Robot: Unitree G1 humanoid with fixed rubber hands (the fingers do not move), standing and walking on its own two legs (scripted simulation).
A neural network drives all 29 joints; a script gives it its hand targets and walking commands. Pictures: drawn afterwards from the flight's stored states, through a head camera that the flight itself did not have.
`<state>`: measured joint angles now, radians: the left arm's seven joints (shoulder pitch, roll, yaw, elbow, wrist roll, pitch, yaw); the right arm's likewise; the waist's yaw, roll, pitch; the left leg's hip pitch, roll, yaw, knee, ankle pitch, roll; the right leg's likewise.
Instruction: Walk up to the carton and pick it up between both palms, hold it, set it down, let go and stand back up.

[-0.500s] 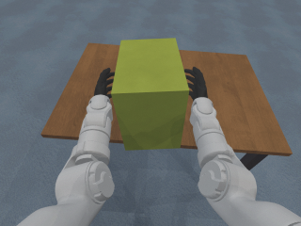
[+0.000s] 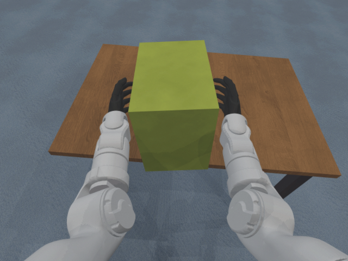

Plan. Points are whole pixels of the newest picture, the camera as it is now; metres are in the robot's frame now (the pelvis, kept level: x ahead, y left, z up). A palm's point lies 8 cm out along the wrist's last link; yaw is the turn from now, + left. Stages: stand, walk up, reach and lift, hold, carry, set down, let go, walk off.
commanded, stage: set down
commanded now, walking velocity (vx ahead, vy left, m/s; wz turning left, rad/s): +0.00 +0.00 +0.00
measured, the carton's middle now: (174, 107) +0.48 +0.01 +0.05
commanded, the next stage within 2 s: none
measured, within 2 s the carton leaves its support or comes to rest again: rests again in 0.28 s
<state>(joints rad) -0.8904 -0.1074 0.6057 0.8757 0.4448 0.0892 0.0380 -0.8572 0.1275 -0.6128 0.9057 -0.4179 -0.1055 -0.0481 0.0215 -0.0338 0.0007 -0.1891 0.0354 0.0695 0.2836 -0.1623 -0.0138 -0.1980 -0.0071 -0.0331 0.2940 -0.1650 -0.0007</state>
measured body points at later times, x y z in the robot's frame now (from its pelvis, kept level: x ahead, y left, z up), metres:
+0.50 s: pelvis +0.00 +0.01 +0.00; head +0.04 +0.03 +0.45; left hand +0.43 +0.15 +0.09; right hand +0.43 -0.12 +0.10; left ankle -0.02 +0.13 -0.75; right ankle -0.01 -0.11 -0.75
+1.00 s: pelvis +0.00 +0.00 +0.00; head +0.05 +0.03 +0.45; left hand +0.43 +0.15 +0.09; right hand +0.43 -0.12 +0.09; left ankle -0.02 +0.12 -0.75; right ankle -0.01 -0.11 -0.75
